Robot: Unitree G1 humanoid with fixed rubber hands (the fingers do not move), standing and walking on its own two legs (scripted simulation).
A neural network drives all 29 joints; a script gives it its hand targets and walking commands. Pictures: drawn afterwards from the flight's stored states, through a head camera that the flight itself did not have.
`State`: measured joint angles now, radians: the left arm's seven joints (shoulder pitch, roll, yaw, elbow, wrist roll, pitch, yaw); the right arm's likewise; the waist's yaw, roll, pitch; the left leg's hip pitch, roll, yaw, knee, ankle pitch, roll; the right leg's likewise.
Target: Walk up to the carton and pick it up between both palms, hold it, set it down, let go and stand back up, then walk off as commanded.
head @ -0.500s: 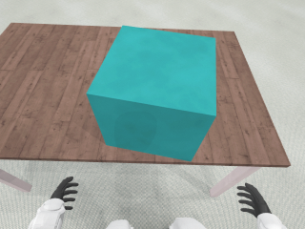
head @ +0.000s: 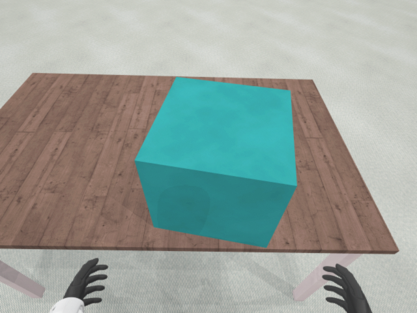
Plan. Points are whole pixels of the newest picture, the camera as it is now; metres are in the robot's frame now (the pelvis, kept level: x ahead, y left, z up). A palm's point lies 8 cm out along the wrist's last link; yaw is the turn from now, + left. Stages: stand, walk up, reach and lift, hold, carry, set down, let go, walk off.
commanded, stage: reach and lift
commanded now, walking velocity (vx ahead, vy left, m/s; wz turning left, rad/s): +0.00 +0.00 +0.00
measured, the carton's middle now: (220, 160) +0.46 -0.02 +0.00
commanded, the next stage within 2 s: none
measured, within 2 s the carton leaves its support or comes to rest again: neither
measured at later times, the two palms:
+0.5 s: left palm (68, 299) +0.16 +0.26 -0.03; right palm (348, 307) +0.14 -0.23 -0.02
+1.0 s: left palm (58, 295) +0.16 +0.26 +0.01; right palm (337, 283) +0.17 -0.21 +0.01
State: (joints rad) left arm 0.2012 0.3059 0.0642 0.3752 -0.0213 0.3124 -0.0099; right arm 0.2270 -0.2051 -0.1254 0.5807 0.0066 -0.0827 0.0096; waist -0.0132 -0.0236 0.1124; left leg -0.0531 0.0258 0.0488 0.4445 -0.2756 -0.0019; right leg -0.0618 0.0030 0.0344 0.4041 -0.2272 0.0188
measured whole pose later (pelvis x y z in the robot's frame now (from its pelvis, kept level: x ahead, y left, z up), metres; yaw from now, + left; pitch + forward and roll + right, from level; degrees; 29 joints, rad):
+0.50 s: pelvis +0.00 +0.01 +0.00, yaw -1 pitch -7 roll -1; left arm 0.33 0.33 0.02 0.30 -0.16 0.00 -0.05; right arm 0.38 -0.14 -0.09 0.32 0.08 -0.14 -0.05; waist 0.00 -0.01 0.10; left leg 0.00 0.01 0.07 0.38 -0.25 0.01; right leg -0.01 -0.01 0.05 0.33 -0.19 0.03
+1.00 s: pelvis +0.00 +0.00 +0.00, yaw +2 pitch -8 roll -1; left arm 0.37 0.43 -0.04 0.19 -0.36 -0.19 -0.12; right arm 0.40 -0.07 -0.05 0.10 0.18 -0.08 -0.17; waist 0.01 0.00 0.07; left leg -0.04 0.02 0.01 0.45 -0.27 0.00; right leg -0.01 0.00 0.00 0.36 -0.22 0.02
